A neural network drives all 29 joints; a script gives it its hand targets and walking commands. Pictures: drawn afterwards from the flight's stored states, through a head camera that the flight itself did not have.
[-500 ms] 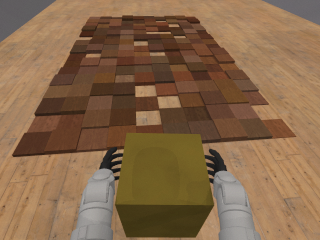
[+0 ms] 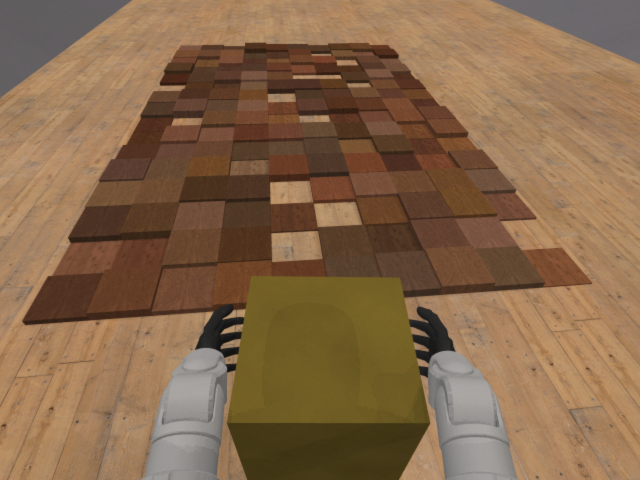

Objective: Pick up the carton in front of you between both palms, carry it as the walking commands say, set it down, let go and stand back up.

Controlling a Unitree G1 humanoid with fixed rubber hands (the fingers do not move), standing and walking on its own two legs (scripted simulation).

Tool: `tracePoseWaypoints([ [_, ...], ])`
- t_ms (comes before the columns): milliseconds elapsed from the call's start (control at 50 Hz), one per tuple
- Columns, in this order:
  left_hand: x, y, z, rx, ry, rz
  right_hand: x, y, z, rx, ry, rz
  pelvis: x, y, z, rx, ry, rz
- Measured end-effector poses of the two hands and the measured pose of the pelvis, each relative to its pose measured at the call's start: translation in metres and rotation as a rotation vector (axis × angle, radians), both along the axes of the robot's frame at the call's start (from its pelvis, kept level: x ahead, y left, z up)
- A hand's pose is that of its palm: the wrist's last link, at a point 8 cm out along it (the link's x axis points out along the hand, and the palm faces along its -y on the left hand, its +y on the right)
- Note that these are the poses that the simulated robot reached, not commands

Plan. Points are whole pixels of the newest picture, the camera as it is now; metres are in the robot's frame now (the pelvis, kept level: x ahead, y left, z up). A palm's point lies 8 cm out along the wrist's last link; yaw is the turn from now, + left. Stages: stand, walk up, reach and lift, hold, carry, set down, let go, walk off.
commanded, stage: reach and lift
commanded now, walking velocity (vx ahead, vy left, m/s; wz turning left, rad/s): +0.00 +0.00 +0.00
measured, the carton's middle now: (324, 386) +0.29 +0.00 -0.04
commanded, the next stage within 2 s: hold in 0.06 s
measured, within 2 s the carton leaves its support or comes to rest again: neither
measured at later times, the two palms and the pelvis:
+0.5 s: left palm (206, 359) +0.27 +0.15 +0.05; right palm (445, 363) +0.27 -0.15 +0.05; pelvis -0.02 +0.00 +0.00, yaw +0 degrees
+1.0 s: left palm (213, 280) +0.37 +0.15 +0.09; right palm (434, 289) +0.36 -0.15 +0.09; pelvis +0.10 +0.01 -0.02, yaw +0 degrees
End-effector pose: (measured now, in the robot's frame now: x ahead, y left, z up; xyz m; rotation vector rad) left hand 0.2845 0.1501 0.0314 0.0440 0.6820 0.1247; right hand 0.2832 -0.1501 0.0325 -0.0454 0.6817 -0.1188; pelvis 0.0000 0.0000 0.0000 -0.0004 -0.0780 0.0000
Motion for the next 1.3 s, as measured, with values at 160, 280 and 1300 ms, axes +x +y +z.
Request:
tracePoseWaypoints([
  [160,-0.003,0.001,0.008,-0.005,-0.019,0.006,-0.003,0.001,0.008,0.005,-0.019,-0.004,-0.005,0.0,0.0,0.0,-0.014,0.0],
  [280,-0.007,0.001,0.022,-0.009,-0.045,0.011,-0.006,0.001,0.021,0.012,-0.045,-0.006,-0.008,0.001,0.0,0.0,-0.036,-0.001],
  [1300,0.208,0.025,0.044,-0.112,-0.025,0.063,0.193,0.023,0.036,0.117,-0.021,-0.161,0.254,0.034,-0.01,0.0,0.191,-0.04],
])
